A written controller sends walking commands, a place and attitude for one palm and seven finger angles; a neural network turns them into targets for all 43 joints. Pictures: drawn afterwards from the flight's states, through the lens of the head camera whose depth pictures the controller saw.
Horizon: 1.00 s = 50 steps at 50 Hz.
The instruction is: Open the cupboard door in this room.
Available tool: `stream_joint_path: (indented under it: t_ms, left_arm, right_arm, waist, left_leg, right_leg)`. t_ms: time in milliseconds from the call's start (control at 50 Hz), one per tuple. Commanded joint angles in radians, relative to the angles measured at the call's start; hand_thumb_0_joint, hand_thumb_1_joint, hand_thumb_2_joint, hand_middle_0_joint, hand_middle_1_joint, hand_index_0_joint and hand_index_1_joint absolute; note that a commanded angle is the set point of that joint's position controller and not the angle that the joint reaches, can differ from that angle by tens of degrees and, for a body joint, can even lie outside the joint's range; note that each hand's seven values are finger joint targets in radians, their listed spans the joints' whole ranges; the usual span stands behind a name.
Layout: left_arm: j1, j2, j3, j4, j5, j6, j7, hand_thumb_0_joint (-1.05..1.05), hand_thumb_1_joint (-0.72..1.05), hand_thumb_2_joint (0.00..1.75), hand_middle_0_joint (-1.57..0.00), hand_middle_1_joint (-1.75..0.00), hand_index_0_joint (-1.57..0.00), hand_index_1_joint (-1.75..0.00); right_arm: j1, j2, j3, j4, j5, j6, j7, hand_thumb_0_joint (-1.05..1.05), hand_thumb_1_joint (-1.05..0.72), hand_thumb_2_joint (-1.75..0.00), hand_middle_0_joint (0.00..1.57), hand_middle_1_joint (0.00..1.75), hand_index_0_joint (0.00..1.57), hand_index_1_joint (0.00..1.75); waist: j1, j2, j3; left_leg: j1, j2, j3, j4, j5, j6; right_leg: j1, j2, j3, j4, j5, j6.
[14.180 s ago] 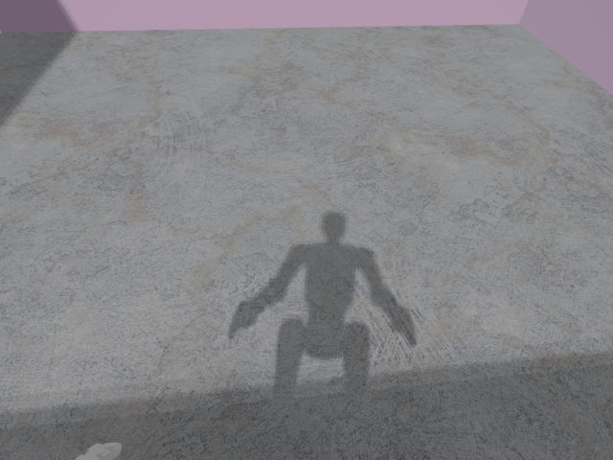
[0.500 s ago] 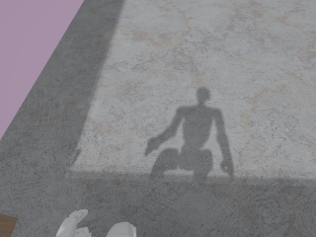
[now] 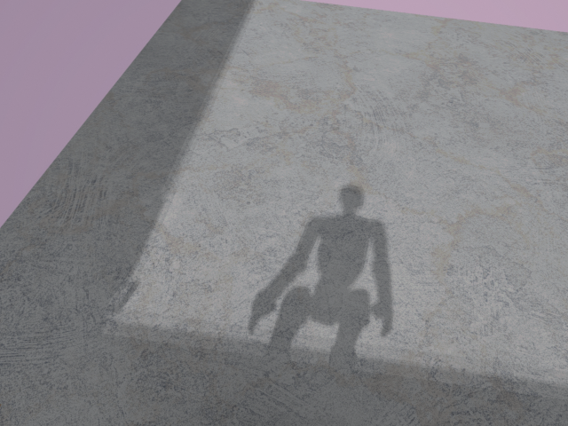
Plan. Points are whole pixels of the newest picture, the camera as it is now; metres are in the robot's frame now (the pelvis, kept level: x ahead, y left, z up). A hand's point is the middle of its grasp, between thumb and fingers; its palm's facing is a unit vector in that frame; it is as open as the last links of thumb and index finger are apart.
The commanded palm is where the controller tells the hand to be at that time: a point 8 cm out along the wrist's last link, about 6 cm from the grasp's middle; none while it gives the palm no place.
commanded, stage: turn to face it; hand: left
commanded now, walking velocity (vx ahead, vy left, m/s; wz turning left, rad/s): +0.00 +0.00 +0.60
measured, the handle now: out of the picture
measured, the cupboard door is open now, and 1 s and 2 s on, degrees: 0 0 0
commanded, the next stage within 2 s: none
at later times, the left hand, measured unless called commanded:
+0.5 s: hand out of the picture +0.00 +0.17 -0.17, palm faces +0.30 -0.92 -0.25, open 7.4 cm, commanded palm none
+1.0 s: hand out of the picture -0.04 +0.23 -0.16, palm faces +0.56 -0.78 -0.27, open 7.4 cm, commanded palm none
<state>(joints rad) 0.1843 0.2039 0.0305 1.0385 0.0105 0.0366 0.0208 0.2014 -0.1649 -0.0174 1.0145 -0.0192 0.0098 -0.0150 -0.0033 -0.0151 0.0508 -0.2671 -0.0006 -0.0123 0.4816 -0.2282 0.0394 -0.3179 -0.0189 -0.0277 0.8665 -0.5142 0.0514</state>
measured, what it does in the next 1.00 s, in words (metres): steps on the spot, turning left: right foot, then left foot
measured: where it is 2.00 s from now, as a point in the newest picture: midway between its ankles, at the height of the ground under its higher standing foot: outside the picture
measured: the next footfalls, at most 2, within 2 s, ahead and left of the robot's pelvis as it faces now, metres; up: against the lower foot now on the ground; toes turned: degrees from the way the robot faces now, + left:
right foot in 0.24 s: +0.05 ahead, -0.16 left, +0.00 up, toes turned +7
left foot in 0.60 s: -0.04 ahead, +0.09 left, +0.00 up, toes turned +30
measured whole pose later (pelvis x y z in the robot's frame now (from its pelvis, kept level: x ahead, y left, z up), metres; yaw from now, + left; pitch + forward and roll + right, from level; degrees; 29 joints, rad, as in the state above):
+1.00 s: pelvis -0.01 -0.02 +0.00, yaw +35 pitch +0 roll -1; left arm 0.12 0.27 0.06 0.89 0.01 0.05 0.02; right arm 0.20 -0.22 -0.05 0.92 -0.02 0.03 0.01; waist -0.02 -0.01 0.09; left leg -0.24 -0.04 -0.08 0.49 -0.25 0.03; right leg -0.43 -0.06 0.00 0.89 -0.43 0.11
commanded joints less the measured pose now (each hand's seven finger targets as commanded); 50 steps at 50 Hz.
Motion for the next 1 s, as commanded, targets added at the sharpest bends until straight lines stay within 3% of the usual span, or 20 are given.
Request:
stream_joint_path:
  t_ms: [0,80,160,180,200,220,260,300,340,480,540,560,580,600,620,640,680,720,900,980]
  left_arm:
    - [-0.042,0.075,0.032,-0.1,-0.003,-0.022,-0.001,0.0,0.9,0.9,-0.2,-0.3,-0.2,-0.3]
    - [-0.041,0.075,0.039,-0.128,-0.006,-0.021,0.003,0.0,0.9,0.9,-0.2,-0.3,-0.2,-0.3]
    - [0.057,0.104,0.048,-0.122,-0.008,-0.029,0.007,0.0,0.9,0.9,-0.2,-0.3,-0.2,-0.3]
    - [0.088,0.147,0.057,-0.12,-0.002,-0.035,0.012,0.0,0.9,0.9,-0.2,-0.3,-0.2,-0.3]
    - [0.095,0.236,0.073,-0.133,0.015,-0.044,0.019,0.0,0.9,0.9,-0.2,-0.3,-0.2,-0.3]
    - [0.07,0.278,0.073,-0.157,0.014,-0.037,0.017,0.0,0.9,0.9,-0.2,-0.3,-0.2,-0.3]
    - [-0.02,0.227,0.067,-0.182,0.007,-0.039,0.017,0.0,0.9,0.9,-0.2,-0.3,-0.2,-0.3]
    - [-0.09,0.166,0.048,-0.201,0.011,-0.041,0.016,0.0,0.9,0.9,-0.2,-0.3,-0.2,-0.3]
    - [-0.057,0.169,0.044,-0.202,0.015,-0.047,0.015,0.0,0.9,0.9,-0.2,-0.3,-0.2,-0.3]
    - [0.058,0.251,0.062,-0.174,0.022,-0.038,0.011,0.0,0.9,0.9,-0.2,-0.3,-0.2,-0.3]
    - [0.044,0.26,0.071,-0.173,0.014,-0.031,0.007,0.0,0.9,0.9,-0.2,-0.3,-0.2,-0.3]
    - [0.046,0.243,0.069,-0.18,0.005,-0.026,0.004,0.0,0.9,0.9,-0.2,-0.3,-0.2,-0.3]
    - [0.054,0.178,0.062,-0.212,-0.001,-0.022,-0.005,0.0,0.9,0.9,-0.2,-0.3,-0.2,-0.3]
    - [-0.014,0.141,0.035,-0.251,0.007,-0.016,-0.004,0.0,0.9,0.9,-0.2,-0.3,-0.2,-0.3]
    - [-0.059,0.144,0.04,-0.24,0.008,-0.003,0.008,0.0,0.9,0.9,-0.2,-0.3,-0.2,-0.3]
    - [-0.086,0.146,0.047,-0.233,0.003,-0.005,0.006,0.0,0.9,0.9,-0.2,-0.3,-0.2,-0.3]
    - [-0.055,0.149,0.053,-0.202,0.002,-0.009,-0.005,0.0,0.9,0.9,-0.2,-0.3,-0.2,-0.3]
    - [-0.025,0.148,0.054,-0.187,0.002,-0.01,-0.01,0.0,0.9,0.9,-0.2,-0.3,-0.2,-0.3]
    - [-0.102,0.141,0.045,-0.23,-0.003,-0.01,-0.001,0.0,0.9,0.9,-0.2,-0.3,-0.2,-0.3]
    - [-0.073,0.131,0.041,-0.238,-0.01,-0.016,0.002,0.0,0.9,0.9,-0.2,-0.3,-0.2,-0.3]
  right_arm:
    - [0.06,-0.243,-0.075,-0.058,-0.005,0.001,-0.006,0.0,-0.9,-0.9,0.2,0.3,0.2,0.3]
    - [0.045,-0.257,-0.091,-0.087,-0.008,0.011,0.002,0.0,-0.9,-0.9,0.2,0.3,0.2,0.3]
    - [-0.014,-0.258,-0.103,-0.128,-0.002,0.023,0.01,0.0,-0.9,-0.9,0.2,0.3,0.2,0.3]
    - [-0.019,-0.229,-0.102,-0.14,0.004,0.025,0.016,0.0,-0.9,-0.9,0.2,0.3,0.2,0.3]
    - [-0.005,-0.171,-0.092,-0.159,0.011,0.025,0.022,0.0,-0.9,-0.9,0.2,0.3,0.2,0.3]
    - [-0.04,-0.167,-0.092,-0.182,0.002,0.026,0.023,0.0,-0.9,-0.9,0.2,0.3,0.2,0.3]
    - [-0.044,-0.186,-0.102,-0.156,-0.007,0.051,0.032,0.0,-0.9,-0.9,0.2,0.3,0.2,0.3]
    - [0.004,-0.173,-0.097,-0.132,-0.007,0.054,0.042,0.0,-0.9,-0.9,0.2,0.3,0.2,0.3]
    - [0.001,-0.163,-0.086,-0.133,-0.004,0.052,0.045,0.0,-0.9,-0.9,0.2,0.3,0.2,0.3]
    - [-0.121,-0.154,-0.062,-0.183,0.009,0.037,0.048,0.0,-0.9,-0.9,0.2,0.3,0.2,0.3]
    - [-0.053,-0.179,-0.066,-0.179,0.007,0.023,0.045,0.0,-0.9,-0.9,0.2,0.3,0.2,0.3]
    - [0.003,-0.223,-0.077,-0.164,0.004,0.013,0.046,0.0,-0.9,-0.9,0.2,0.3,0.2,0.3]
    - [0.063,-0.342,-0.107,-0.164,-0.004,0.002,0.041,0.0,-0.9,-0.9,0.2,0.3,0.2,0.3]
    - [0.132,-0.397,-0.117,-0.143,0.008,0.009,0.034,0.0,-0.9,-0.9,0.2,0.3,0.2,0.3]
    - [0.154,-0.371,-0.115,-0.12,0.008,0.005,0.018,0.0,-0.9,-0.9,0.2,0.3,0.2,0.3]
    - [0.113,-0.34,-0.108,-0.128,0.004,0.006,0.008,0.0,-0.9,-0.9,0.2,0.3,0.2,0.3]
    - [0.006,-0.285,-0.088,-0.158,0.0,0.001,0.006,0.0,-0.9,-0.9,0.2,0.3,0.2,0.3]
    - [-0.02,-0.275,-0.086,-0.171,0.002,-0.005,0.008,0.0,-0.9,-0.9,0.2,0.3,0.2,0.3]
    - [0.029,-0.277,-0.1,-0.156,-0.004,0.007,0.013,0.0,-0.9,-0.9,0.2,0.3,0.2,0.3]
    - [-0.004,-0.285,-0.106,-0.166,-0.007,0.015,0.013,0.0,-0.9,-0.9,0.2,0.3,0.2,0.3]
  waist:
    - [-0.031,0.132,-0.113]
    - [-0.031,0.179,-0.12]
    - [0.024,0.156,-0.125]
    - [0.04,0.069,-0.122]
    - [0.048,-0.17,-0.128]
    - [0.055,-0.242,-0.078]
    - [0.009,-0.175,-0.004]
    - [-0.037,-0.145,0.016]
    - [-0.022,-0.177,-0.013]
    - [0.047,-0.201,-0.074]
    - [0.01,-0.179,-0.124]
    - [-0.025,-0.073,-0.165]
    - [-0.056,0.234,-0.211]
    - [-0.087,0.314,-0.202]
    - [-0.105,0.309,-0.213]
    - [-0.09,0.279,-0.158]
    - [-0.032,0.191,-0.115]
    - [-0.015,0.155,-0.133]
    - [-0.043,0.152,-0.079]
    - [-0.025,0.182,-0.096]
  left_leg:
    - [0.164,0.244,-0.284,-0.134,0.442,0.143]
    - [0.097,0.219,-0.326,-0.124,0.394,0.132]
    - [-0.076,0.146,-0.327,-0.061,0.231,0.072]
    - [-0.188,0.095,-0.298,-0.001,0.089,0.027]
    - [-0.349,-0.017,-0.136,0.198,-0.126,-0.046]
    - [-0.361,-0.054,-0.035,0.418,-0.339,-0.073]
    - [-0.33,0.013,-0.052,0.682,-0.263,-0.072]
    - [-0.311,0.044,-0.017,0.745,-0.174,-0.089]
    - [-0.304,0.048,0.022,0.691,-0.169,-0.109]
    - [-0.188,0.035,0.109,0.335,-0.232,-0.105]
    - [-0.029,0.026,0.142,0.055,-0.064,-0.09]
    - [0.137,0.061,0.095,-0.069,0.116,-0.07]
    - [0.344,0.311,-0.237,-0.088,0.483,0.045]
    - [0.374,0.438,-0.333,-0.078,0.811,0.135]
    - [0.333,0.416,-0.32,-0.069,0.803,0.141]
    - [0.286,0.362,-0.282,-0.061,0.753,0.141]
    - [0.221,0.272,-0.183,-0.07,0.678,0.11]
    - [0.221,0.241,-0.152,-0.084,0.62,0.102]
    - [0.184,0.233,-0.295,-0.103,0.487,0.14]
    - [0.103,0.203,-0.347,-0.067,0.507,0.126]
  right_leg:
    - [-0.121,-0.021,0.02,0.018,0.022,0.01]
    - [-0.058,-0.004,0.015,-0.078,0.051,0.013]
    - [0.178,0.009,-0.01,-0.386,0.253,0.01]
    - [0.294,-0.058,0.044,-0.499,0.277,-0.004]
    - [0.379,-0.294,0.278,-0.609,0.2,-0.078]
    - [0.235,-0.467,0.387,-0.648,0.207,-0.176]
    - [0.05,-0.397,0.285,-0.648,0.178,-0.181]
    - [0.032,-0.317,0.118,-0.587,0.34,-0.157]
    - [0.113,-0.3,0.03,-0.537,0.529,-0.154]
    - [0.245,-0.345,-0.03,-0.441,0.749,-0.175]
    - [0.232,-0.324,-0.104,-0.308,0.736,-0.105]
    - [0.132,-0.301,-0.138,-0.179,0.638,-0.055]
    - [-0.154,-0.17,-0.174,0.042,0.197,0.026]
    - [-0.293,-0.116,-0.1,0.19,-0.161,0.05]
    - [-0.297,-0.12,-0.012,0.271,-0.129,0.046]
    - [-0.314,-0.117,0.012,0.317,-0.064,0.043]
    - [-0.28,-0.108,0.017,0.327,0.059,0.048]
    - [-0.254,-0.098,0.017,0.3,0.109,0.056]
    - [-0.208,-0.056,0.033,0.076,0.078,0.061]
    - [-0.055,-0.012,0.019,-0.117,0.076,0.039]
